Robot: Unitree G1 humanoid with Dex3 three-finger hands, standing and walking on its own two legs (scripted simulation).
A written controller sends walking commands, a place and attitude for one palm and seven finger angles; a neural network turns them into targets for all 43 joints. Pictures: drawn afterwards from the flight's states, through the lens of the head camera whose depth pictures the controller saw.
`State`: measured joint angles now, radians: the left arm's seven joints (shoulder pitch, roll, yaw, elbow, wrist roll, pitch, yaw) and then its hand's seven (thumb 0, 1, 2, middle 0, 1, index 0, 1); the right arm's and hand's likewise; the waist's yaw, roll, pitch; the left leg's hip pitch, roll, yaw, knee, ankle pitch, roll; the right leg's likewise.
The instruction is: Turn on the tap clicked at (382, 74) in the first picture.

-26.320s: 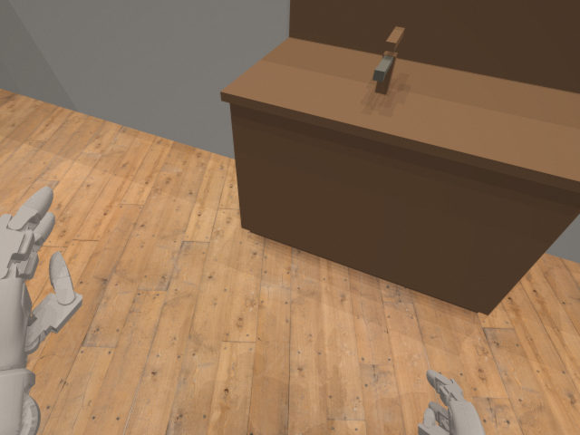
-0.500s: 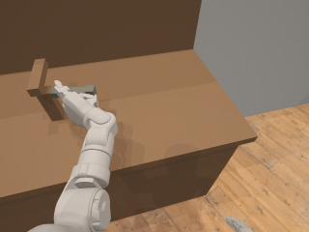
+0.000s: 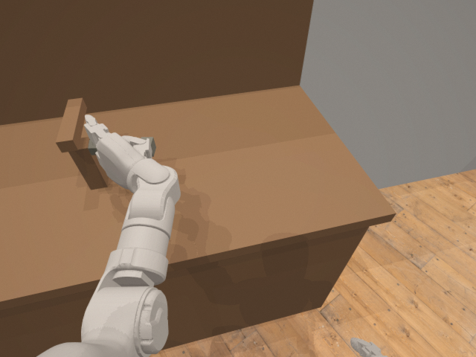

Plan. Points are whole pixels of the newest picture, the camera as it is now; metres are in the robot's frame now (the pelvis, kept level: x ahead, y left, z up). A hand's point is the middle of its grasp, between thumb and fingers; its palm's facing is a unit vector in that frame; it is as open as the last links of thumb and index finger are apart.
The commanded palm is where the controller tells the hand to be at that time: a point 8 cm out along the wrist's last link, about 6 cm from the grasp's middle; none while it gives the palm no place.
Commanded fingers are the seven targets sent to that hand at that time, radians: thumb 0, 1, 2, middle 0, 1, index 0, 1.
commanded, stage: lift the hand up off the lever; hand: left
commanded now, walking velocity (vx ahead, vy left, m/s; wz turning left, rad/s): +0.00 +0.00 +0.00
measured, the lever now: (147, 146) +0.49 +0.20 +0.10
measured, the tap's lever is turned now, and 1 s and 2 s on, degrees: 77 77 77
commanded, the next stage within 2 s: draw the hand back beside the body in 1.08 s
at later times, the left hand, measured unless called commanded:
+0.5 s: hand (144, 139) +0.43 +0.18 +0.16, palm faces +0.78 -0.62 -0.07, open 7.8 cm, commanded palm +0.37 +0.18 +0.16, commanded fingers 0.00 0.90 0.90 -0.15 -0.15 -0.15 -0.15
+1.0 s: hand (144, 135) +0.42 +0.17 +0.18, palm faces +0.76 -0.65 -0.07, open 7.8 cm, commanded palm +0.37 +0.18 +0.18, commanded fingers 0.00 0.90 0.90 -0.15 -0.15 -0.15 -0.15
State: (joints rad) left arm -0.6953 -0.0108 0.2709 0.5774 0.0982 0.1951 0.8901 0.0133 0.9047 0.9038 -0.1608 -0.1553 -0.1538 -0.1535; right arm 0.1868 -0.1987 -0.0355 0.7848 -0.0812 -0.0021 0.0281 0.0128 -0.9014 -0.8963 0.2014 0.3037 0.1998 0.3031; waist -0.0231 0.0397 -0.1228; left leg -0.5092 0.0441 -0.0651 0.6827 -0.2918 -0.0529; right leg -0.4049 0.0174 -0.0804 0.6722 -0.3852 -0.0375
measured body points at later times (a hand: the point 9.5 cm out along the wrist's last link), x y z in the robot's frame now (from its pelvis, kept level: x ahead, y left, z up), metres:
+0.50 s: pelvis +0.00 +0.00 +0.01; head +0.00 -0.02 +0.46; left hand +0.38 +0.20 +0.17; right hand +0.14 -0.24 -0.12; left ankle +0.03 +0.15 -0.72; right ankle -0.03 -0.09 -0.72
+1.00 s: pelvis +0.01 +0.00 +0.01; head -0.01 -0.02 +0.46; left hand +0.37 +0.20 +0.19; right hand +0.18 -0.22 -0.10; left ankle +0.03 +0.15 -0.72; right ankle -0.03 -0.09 -0.72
